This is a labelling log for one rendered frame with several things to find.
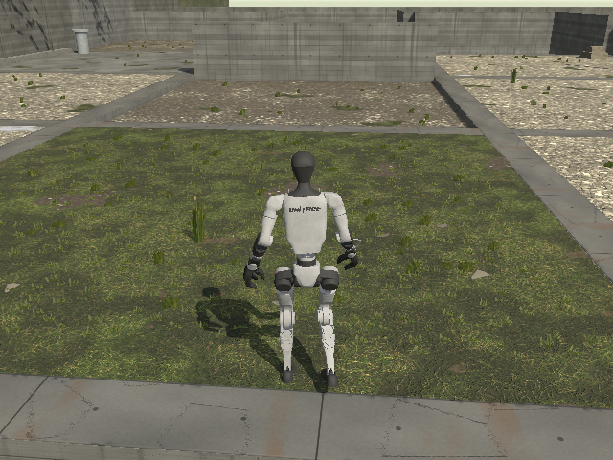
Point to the robot right hand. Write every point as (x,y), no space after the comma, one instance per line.
(353,263)

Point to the right robot upper arm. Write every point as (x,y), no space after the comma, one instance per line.
(334,201)

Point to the left robot shin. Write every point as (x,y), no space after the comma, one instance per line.
(286,340)

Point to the robot right thigh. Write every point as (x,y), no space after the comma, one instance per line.
(329,281)

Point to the robot left hand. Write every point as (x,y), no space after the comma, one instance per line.
(248,274)

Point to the robot left forearm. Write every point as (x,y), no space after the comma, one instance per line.
(256,254)

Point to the left robot upper arm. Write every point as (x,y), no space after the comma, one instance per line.
(274,203)

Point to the robot right forearm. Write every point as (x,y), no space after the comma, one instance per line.
(349,247)

